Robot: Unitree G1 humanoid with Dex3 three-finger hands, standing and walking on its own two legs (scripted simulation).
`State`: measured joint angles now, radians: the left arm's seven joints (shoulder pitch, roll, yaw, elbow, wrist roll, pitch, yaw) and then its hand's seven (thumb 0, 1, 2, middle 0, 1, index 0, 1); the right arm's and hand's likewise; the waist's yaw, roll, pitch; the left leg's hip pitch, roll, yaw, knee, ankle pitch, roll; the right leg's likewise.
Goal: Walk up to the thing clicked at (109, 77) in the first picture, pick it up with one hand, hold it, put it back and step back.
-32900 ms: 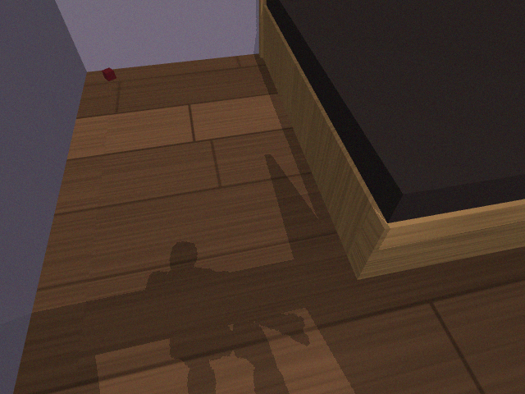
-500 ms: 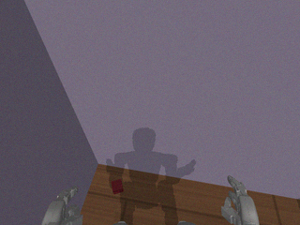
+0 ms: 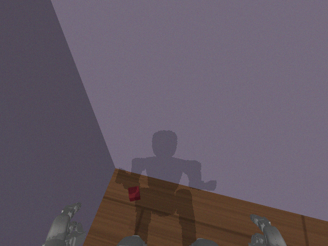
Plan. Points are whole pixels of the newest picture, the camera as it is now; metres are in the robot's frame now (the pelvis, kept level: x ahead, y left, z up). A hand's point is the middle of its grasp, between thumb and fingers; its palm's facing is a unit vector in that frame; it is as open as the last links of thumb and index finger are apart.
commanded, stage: stand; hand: left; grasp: from above
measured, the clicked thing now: (134, 193) +0.45 +0.17 -0.70
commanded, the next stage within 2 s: none
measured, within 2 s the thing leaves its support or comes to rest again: neither
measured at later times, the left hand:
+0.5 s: hand out of the picture +0.03 +0.24 -0.13, palm faces +0.05 -0.95 -0.31, open 7.4 cm
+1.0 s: hand out of the picture +0.03 +0.23 -0.12, palm faces +0.03 -0.94 -0.33, open 7.4 cm
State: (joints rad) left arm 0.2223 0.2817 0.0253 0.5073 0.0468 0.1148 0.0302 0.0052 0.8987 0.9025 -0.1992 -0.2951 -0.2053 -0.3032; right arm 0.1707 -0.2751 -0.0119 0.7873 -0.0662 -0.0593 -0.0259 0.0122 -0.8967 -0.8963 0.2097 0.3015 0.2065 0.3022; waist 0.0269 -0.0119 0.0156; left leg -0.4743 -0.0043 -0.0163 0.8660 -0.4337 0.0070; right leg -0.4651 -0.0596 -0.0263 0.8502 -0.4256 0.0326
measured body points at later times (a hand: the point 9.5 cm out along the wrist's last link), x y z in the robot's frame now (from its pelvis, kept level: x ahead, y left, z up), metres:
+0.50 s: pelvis +0.00 +0.01 +0.04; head -0.01 +0.01 +0.49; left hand +0.03 +0.29 -0.10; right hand +0.07 -0.26 -0.10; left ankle +0.01 +0.12 -0.70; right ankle +0.01 -0.14 -0.70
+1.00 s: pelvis -0.01 -0.01 +0.05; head -0.01 -0.02 +0.50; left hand +0.03 +0.28 -0.09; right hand +0.06 -0.30 -0.10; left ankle +0.01 +0.12 -0.70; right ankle +0.01 -0.14 -0.70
